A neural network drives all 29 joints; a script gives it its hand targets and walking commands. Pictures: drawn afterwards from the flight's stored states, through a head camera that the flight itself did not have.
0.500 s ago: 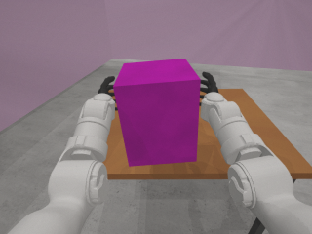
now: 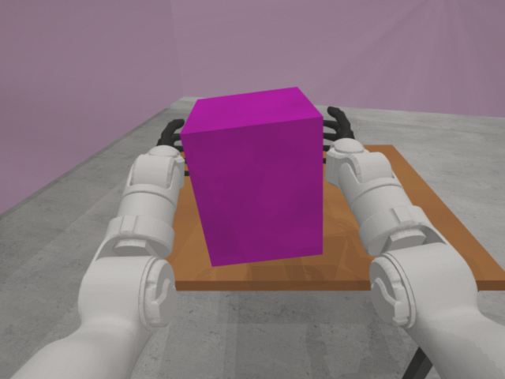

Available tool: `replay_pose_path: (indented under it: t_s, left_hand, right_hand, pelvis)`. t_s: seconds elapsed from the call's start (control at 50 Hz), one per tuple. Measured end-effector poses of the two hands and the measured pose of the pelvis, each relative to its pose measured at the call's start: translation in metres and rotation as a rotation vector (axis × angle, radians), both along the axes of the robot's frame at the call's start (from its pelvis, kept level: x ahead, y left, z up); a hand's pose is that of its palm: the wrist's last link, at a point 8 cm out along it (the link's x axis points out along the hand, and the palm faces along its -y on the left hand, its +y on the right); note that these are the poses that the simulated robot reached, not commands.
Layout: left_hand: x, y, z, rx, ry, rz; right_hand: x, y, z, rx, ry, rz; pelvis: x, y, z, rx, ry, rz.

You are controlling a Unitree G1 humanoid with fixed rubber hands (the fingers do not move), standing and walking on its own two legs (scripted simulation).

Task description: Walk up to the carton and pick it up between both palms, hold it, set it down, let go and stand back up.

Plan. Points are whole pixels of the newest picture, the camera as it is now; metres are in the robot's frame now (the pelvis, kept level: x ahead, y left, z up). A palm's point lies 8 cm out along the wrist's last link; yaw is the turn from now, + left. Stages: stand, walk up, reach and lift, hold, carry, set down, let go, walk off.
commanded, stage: hold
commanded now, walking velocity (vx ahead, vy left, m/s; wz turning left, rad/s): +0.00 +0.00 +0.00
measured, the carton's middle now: (256, 172) +0.46 +0.01 +0.19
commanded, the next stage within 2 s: none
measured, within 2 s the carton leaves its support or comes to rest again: neither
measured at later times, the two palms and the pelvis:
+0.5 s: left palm (162, 152) +0.39 +0.15 +0.27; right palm (343, 140) +0.39 -0.13 +0.28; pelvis +0.00 +0.00 +0.00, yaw +0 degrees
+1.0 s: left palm (161, 151) +0.39 +0.15 +0.28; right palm (344, 141) +0.39 -0.13 +0.28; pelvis +0.00 +0.00 +0.00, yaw +0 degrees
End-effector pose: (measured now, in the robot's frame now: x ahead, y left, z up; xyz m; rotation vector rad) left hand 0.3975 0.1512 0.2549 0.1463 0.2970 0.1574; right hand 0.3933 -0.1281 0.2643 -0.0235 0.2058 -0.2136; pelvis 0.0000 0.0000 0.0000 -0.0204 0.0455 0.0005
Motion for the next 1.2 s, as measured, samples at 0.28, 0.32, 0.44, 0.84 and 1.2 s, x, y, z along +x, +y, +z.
replay_pose_path:
  t_s: [0.28, 0.32, 0.44, 0.84, 1.2]
  left_hand:
    - [-0.007, 0.002, 0.019, -0.003, -0.037, 0.006]
    - [-0.008, 0.002, 0.018, -0.003, -0.030, 0.005]
    - [-0.006, 0.002, 0.017, 0.000, -0.024, 0.007]
    - [-0.004, 0.003, 0.018, -0.001, -0.015, 0.011]
    - [-0.012, 0.001, 0.022, 0.009, -0.026, 0.010]
  right_hand:
    - [-0.006, 0.001, 0.019, 0.029, -0.033, 0.006]
    - [-0.006, 0.001, 0.020, 0.030, -0.027, 0.009]
    - [-0.003, 0.001, 0.020, 0.043, -0.020, 0.016]
    - [-0.002, 0.003, 0.017, -0.002, -0.012, 0.010]
    - [-0.009, 0.000, 0.023, 0.052, -0.021, 0.024]
  pelvis:
    - [-0.001, 0.000, 0.000, 0.000, -0.007, 0.001]
    - [-0.002, 0.000, 0.000, 0.000, -0.007, 0.002]
    - [0.000, -0.001, 0.000, 0.000, -0.005, 0.002]
    - [0.004, -0.001, 0.000, -0.001, -0.003, 0.003]
    - [-0.002, -0.002, 0.000, -0.001, -0.011, 0.005]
